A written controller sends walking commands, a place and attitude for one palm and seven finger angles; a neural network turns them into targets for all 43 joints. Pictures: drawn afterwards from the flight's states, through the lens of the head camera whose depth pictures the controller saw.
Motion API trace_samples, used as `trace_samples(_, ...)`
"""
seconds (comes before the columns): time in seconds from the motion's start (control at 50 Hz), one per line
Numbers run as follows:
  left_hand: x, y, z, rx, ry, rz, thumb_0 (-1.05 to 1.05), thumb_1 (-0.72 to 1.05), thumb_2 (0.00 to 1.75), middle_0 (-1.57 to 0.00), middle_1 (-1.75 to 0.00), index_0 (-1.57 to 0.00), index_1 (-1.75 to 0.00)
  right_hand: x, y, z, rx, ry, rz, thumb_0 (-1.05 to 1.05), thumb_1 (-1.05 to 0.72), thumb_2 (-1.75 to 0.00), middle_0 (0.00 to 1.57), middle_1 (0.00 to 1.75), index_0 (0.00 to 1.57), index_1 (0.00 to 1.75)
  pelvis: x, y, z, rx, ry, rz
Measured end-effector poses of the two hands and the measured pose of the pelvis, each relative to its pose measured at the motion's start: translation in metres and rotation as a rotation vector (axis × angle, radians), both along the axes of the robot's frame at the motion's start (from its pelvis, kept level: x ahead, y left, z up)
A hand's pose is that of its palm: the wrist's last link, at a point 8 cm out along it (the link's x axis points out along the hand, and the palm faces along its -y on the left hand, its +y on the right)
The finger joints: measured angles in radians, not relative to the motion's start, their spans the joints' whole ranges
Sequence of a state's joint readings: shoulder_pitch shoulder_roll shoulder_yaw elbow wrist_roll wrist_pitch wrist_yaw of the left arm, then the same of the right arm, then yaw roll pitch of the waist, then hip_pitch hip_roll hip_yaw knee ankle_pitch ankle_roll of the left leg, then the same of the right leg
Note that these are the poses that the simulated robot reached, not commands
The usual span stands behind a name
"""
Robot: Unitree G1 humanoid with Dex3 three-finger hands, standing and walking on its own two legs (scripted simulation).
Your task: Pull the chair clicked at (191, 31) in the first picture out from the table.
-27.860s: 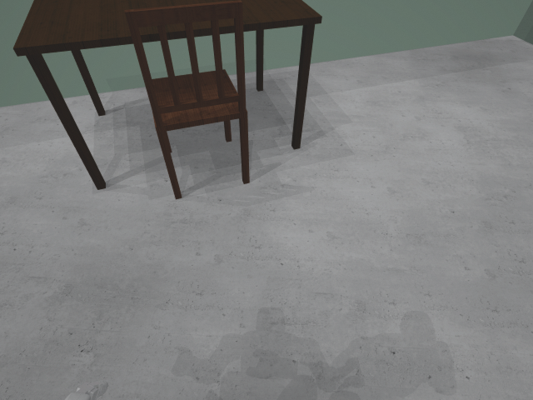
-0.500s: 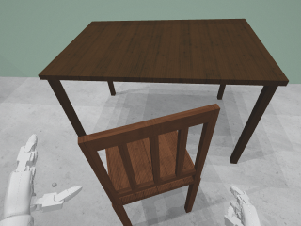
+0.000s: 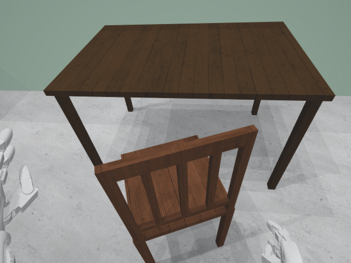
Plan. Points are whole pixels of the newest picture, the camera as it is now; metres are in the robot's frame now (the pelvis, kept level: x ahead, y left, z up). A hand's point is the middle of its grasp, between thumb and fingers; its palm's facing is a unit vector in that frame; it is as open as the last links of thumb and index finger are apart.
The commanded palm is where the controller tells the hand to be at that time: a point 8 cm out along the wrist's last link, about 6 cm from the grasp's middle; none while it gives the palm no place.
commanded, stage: draw the hand back to the body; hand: left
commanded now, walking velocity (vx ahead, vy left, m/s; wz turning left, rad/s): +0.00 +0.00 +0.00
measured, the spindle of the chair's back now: (183, 190) +0.34 +0.03 -0.09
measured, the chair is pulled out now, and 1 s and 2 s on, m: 0.26 0.26 0.26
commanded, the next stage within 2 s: step back with the hand held close in 0.20 s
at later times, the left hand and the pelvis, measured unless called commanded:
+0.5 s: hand (33, 181) +0.20 +0.27 +0.17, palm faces +0.47 -0.75 -0.46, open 7.4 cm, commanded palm +0.13 +0.30 +0.18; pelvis -0.02 +0.00 +0.00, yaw -1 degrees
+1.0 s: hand (21, 225) +0.13 +0.26 +0.15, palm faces +0.47 -0.76 -0.46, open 7.4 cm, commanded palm +0.08 +0.30 +0.18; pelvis -0.07 +0.00 -0.01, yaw -1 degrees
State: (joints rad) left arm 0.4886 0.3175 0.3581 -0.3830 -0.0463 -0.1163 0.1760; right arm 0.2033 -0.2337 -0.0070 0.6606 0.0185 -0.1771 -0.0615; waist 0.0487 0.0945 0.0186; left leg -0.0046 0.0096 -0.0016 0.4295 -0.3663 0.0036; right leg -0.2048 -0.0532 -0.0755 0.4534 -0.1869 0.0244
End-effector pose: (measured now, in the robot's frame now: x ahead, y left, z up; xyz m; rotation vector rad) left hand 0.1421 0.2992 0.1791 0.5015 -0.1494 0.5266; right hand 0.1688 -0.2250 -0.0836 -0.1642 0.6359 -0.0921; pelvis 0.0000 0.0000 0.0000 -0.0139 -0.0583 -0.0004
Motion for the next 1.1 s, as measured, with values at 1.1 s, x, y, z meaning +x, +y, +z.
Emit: trace_samples(1.1,-0.058,-0.004,-0.007,0.062,-0.007,-0.087,0.02,0.88,0.90,-0.21,-0.30,-0.21,-0.30,-0.092,-0.015,0.003,-0.085,0.106,-0.071,0.02,-0.90,-0.90,0.20,0.30,0.20,0.30,-0.080,0.000,-0.006,0.012,0.057,-0.003)
